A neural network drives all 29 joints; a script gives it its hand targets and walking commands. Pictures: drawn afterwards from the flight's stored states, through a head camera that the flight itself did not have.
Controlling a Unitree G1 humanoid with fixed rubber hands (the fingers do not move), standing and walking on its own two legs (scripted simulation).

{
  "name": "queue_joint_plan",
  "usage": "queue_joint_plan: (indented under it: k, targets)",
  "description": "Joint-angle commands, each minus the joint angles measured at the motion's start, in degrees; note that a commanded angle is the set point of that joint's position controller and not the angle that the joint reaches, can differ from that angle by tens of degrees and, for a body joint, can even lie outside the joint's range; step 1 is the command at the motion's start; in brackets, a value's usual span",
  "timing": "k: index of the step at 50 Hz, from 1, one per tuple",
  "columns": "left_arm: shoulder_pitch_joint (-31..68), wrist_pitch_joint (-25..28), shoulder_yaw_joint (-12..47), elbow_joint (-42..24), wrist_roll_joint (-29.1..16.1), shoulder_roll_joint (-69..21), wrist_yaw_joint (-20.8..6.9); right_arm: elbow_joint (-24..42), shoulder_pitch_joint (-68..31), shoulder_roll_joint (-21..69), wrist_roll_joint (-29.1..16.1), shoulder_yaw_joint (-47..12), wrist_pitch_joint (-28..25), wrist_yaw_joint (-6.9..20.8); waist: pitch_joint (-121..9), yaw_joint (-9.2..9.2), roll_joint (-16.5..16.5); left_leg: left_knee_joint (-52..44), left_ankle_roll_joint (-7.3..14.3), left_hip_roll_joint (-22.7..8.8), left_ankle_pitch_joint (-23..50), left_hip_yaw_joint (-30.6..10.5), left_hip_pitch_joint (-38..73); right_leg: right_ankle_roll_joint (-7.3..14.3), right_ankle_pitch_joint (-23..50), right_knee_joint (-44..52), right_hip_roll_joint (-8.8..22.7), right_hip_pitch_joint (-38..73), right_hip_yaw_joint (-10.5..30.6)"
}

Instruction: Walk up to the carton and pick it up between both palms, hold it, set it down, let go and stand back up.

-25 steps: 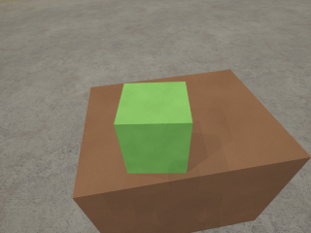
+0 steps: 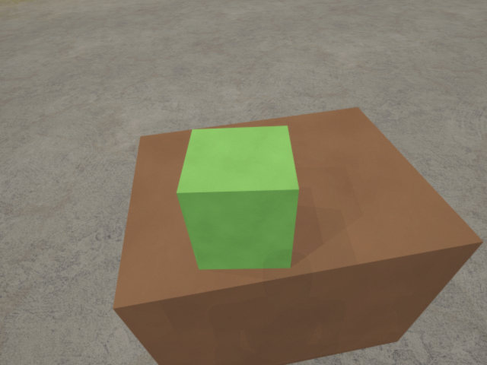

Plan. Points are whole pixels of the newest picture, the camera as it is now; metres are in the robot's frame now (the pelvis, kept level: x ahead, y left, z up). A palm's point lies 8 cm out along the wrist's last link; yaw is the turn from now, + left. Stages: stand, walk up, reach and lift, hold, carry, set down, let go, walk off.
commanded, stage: stand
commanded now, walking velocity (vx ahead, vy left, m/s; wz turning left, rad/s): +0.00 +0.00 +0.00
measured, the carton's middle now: (241, 199) +0.49 +0.04 +0.00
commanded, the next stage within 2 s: none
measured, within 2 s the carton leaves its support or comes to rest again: neither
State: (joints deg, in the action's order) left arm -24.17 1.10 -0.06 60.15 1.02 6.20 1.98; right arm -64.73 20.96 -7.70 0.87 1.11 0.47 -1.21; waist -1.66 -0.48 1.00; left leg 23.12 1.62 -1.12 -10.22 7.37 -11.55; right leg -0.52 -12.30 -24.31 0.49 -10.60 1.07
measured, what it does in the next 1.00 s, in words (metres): stands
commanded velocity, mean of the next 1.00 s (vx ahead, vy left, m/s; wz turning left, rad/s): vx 0.00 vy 0.00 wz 0.00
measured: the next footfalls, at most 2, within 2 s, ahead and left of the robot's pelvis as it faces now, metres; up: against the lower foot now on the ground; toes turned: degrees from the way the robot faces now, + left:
none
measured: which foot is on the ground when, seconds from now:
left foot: down 0.00-1.00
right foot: down 0.00-1.00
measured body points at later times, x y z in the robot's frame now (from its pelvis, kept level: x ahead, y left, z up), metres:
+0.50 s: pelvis +0.00 +0.00 +0.00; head -0.01 -0.01 +0.45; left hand -0.04 +0.20 -0.16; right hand -0.05 -0.20 -0.17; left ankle +0.03 +0.10 -0.74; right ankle +0.01 -0.13 -0.74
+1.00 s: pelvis +0.00 +0.00 +0.00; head -0.01 +0.00 +0.45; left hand -0.05 +0.20 -0.16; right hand -0.05 -0.20 -0.17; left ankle +0.03 +0.10 -0.74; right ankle +0.01 -0.13 -0.74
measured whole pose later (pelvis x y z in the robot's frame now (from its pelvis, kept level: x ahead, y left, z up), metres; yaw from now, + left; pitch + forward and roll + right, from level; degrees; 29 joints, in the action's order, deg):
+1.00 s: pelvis +0.00 +0.00 +0.00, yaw +0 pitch -2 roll +0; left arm -22.1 0.9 0.5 65.2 0.8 4.6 2.2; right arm -67.0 20.7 -6.1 0.7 0.2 0.2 -1.8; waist -0.3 -0.6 0.9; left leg 24.5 1.8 -1.1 -10.7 7.1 -12.4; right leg -0.6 -12.5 -25.2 0.5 -11.2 1.0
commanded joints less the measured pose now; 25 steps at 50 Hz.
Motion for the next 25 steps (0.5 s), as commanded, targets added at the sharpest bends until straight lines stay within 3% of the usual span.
queue_joint_plan:
  k: [1, 7, 12, 19, 25]
  targets:
    - [-4.46, 0.55, -0.85, -0.22, 0.08, 4.43, 0.36, 0.02, 3.96, -4.13, -0.03, 0.54, -0.43, -0.42, 7.7, -0.23, -0.58, -5.37, 0.15, -4.92, -5.74, -7.55, 0.08, 1.83, -0.94, 5.9, 3.12, -7.33, 4.98]
    - [-4.08, 0.48, -0.6, 0.97, -0.13, 3.99, 0.46, -1.01, 4.34, -3.14, 0.04, 0.11, -0.37, -0.56, 7.7, -0.2, -0.06, -4.95, 0.07, -4.92, -5.45, -7.41, 0.1, 2.06, -1.07, 5.9, 3.18, -7.44, 5.01]
    - [-3.49, 0.45, -0.29, 1.96, -0.23, 2.87, 0.52, -1.61, 4.3, -3.15, -0.08, 0.08, -0.52, -0.68, 8.32, -0.17, -2.5, -4.42, 0.15, -4.97, -4.98, -7.44, 0.01, 2.23, -2.12, 6.18, 3.26, -7.98, 5.23]
    - [-3.2, 0.28, -0.4, 2.73, -0.24, 3.3, 0.44, -2.19, 4.49, -2.39, -0.04, -0.19, -0.47, -0.7, 8.13, -0.06, -0.4, -4.69, 0.03, -5.03, -5.74, -7.36, -0.14, 2.09, -1.57, 5.58, 3.17, -7.57, 5.1]
    - [-2.94, 0.19, -0.32, 3.38, -0.15, 3.07, 0.44, -2.33, 4.5, -2.37, 0.04, -0.25, -0.51, -0.83, 8.12, -0.18, -1.39, -4.58, 0.24, -5.08, -5.87, -7.49, -0.29, 2.22, -1.73, 5.48, 3.05, -7.55, 4.92]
